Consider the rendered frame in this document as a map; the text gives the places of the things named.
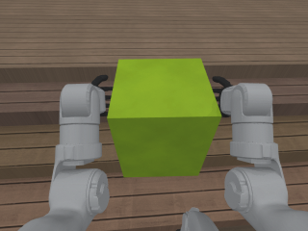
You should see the right robot hand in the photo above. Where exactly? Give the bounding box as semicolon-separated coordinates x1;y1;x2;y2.
212;76;233;117

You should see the left robot hand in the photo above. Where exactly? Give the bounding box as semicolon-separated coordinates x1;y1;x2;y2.
91;75;114;116

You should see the robot left upper arm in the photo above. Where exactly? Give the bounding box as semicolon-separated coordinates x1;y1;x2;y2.
17;168;110;231

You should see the robot right thigh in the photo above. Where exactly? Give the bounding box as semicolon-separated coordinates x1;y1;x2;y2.
182;211;218;231

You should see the right robot forearm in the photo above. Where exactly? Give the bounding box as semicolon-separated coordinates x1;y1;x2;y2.
220;83;289;198

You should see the carton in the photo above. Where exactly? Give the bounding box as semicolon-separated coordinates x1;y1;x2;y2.
107;58;222;178

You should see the left robot forearm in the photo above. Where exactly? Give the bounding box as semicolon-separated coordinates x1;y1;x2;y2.
48;83;106;208

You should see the robot right upper arm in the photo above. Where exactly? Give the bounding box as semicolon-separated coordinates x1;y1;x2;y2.
224;167;308;231

